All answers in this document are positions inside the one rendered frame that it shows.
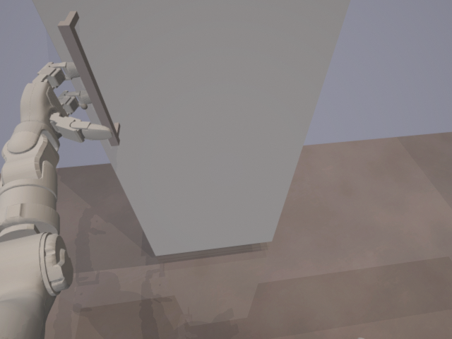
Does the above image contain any fridge door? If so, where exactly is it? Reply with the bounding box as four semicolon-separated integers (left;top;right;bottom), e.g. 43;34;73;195
33;0;350;256

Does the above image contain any robot left upper arm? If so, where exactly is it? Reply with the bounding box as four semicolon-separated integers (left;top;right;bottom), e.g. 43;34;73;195
0;232;73;339

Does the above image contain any left robot hand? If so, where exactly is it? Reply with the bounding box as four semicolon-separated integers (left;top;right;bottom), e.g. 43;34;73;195
20;62;112;143

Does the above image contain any left robot forearm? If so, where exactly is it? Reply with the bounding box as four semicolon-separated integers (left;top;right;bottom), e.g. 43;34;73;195
0;121;60;242

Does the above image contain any handle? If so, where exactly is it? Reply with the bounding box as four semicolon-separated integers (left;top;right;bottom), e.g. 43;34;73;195
58;11;120;146

